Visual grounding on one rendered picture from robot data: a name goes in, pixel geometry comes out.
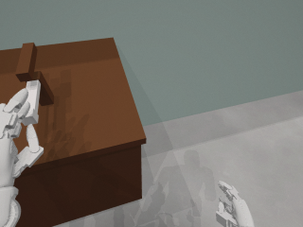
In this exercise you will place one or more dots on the counter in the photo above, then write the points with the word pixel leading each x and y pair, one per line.
pixel 88 125

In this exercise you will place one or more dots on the robot left hand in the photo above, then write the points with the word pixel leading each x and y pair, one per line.
pixel 11 117

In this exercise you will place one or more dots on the left robot forearm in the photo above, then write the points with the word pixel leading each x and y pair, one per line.
pixel 10 209

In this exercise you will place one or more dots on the robot right hand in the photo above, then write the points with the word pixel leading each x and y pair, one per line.
pixel 237 213

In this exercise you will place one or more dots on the tap lever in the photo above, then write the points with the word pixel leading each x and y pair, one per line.
pixel 34 88

